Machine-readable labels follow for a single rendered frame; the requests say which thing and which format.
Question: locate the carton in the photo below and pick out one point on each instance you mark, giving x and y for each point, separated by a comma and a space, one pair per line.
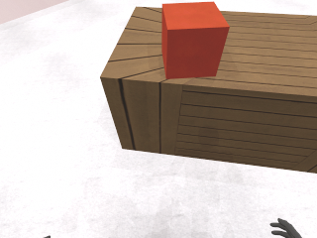
193, 37

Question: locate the pedestal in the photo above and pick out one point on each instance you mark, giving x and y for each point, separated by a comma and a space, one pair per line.
259, 110

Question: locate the robot right hand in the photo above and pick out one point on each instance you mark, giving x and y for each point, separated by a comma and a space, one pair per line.
284, 225

